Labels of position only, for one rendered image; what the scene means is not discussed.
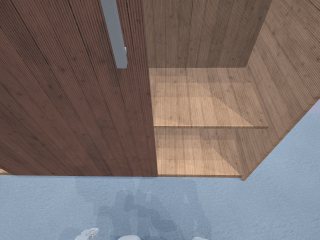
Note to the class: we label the handle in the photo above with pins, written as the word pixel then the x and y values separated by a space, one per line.
pixel 112 20

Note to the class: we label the left robot hand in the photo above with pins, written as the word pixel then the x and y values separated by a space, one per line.
pixel 88 234

